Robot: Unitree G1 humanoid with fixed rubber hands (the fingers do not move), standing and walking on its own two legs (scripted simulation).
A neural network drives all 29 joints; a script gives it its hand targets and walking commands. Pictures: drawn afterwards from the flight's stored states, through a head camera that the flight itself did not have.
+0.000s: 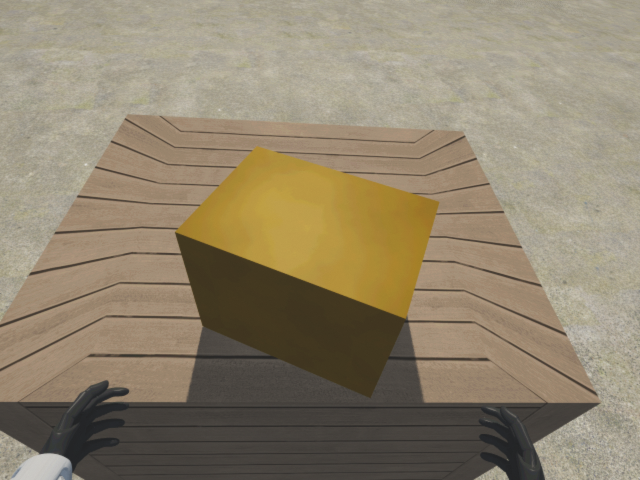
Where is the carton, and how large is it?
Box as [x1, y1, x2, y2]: [175, 146, 438, 397]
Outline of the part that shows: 256,146 175,231 202,325 370,397 405,319 438,202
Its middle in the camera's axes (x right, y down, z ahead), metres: -0.01 +0.05 +0.61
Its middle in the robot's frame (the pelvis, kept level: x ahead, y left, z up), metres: +0.43 +0.03 -0.01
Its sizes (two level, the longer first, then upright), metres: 0.301 0.215 0.233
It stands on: a pedestal, 0.65 m high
